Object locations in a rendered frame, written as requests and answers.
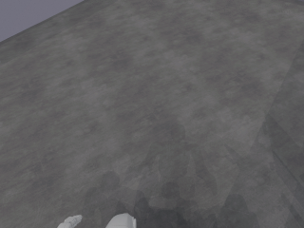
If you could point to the left robot hand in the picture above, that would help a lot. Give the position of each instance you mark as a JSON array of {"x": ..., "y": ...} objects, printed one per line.
[{"x": 71, "y": 222}]

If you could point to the robot left thigh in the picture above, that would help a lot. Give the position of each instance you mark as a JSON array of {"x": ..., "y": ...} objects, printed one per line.
[{"x": 122, "y": 221}]

